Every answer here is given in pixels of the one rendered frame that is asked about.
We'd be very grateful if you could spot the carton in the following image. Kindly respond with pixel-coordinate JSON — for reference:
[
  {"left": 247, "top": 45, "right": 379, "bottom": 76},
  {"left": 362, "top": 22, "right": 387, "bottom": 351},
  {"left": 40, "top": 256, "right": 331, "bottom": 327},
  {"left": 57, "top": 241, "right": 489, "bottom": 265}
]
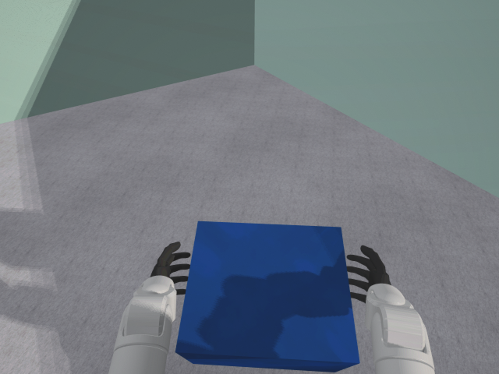
[{"left": 175, "top": 221, "right": 360, "bottom": 372}]

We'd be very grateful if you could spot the left robot forearm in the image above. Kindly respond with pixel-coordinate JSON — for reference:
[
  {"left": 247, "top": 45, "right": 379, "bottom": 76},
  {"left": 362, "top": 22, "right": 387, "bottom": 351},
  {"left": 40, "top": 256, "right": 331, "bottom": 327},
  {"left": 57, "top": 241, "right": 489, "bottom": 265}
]
[{"left": 108, "top": 276, "right": 177, "bottom": 374}]

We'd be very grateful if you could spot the robot left hand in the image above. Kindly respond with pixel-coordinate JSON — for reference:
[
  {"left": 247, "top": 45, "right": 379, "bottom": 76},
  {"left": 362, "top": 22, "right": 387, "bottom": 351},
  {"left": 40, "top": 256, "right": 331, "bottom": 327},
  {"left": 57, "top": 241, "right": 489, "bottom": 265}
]
[{"left": 150, "top": 242, "right": 190, "bottom": 295}]

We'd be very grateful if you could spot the right robot forearm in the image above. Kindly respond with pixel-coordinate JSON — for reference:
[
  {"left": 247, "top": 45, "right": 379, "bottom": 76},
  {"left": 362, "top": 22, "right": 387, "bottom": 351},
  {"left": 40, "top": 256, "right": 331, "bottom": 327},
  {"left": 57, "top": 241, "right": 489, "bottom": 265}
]
[{"left": 364, "top": 284, "right": 435, "bottom": 374}]

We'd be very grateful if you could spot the robot right hand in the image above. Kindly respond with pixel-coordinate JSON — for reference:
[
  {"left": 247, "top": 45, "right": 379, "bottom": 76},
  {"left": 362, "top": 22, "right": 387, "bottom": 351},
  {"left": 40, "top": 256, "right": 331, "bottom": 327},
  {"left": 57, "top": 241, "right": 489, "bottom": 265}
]
[{"left": 347, "top": 245, "right": 391, "bottom": 303}]

